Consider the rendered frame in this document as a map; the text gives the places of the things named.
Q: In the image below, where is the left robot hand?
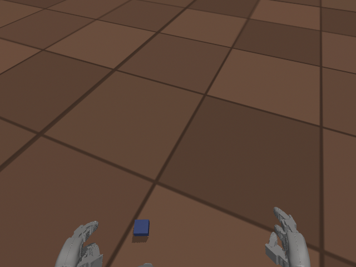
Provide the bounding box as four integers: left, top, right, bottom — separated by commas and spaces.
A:
55, 221, 103, 267

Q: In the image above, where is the small box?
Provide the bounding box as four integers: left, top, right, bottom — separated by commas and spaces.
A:
133, 219, 150, 236

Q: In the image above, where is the right robot hand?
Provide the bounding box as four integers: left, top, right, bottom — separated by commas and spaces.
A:
265, 207, 311, 267

